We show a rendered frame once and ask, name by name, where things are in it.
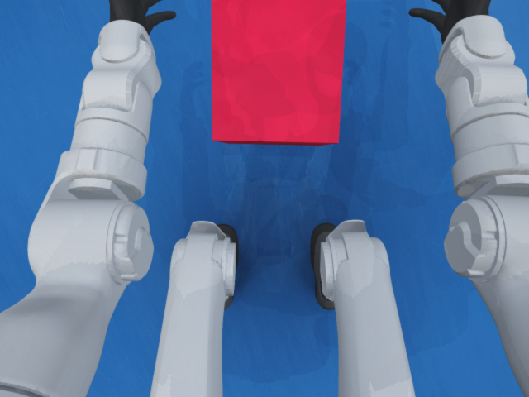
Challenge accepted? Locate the right robot hand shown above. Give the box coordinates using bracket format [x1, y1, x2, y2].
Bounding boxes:
[409, 0, 491, 45]

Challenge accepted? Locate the left robot foot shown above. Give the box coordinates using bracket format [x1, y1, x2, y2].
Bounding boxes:
[217, 224, 239, 310]

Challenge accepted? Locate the carton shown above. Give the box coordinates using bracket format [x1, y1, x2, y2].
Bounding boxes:
[212, 0, 346, 146]

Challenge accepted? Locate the robot right forearm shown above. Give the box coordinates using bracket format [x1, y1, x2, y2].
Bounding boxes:
[435, 15, 529, 200]

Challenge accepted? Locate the left robot hand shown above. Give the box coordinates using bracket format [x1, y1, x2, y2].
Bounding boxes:
[109, 0, 176, 35]

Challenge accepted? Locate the robot left forearm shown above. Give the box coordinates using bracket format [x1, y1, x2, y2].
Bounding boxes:
[28, 20, 162, 273]

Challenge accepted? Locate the robot left shin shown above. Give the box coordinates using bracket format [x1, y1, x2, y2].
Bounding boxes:
[169, 221, 229, 299]

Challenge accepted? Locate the robot left upper arm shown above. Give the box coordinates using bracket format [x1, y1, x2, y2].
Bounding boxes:
[0, 199, 154, 397]

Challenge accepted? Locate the robot right upper arm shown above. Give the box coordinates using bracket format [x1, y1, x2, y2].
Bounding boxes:
[444, 195, 529, 397]

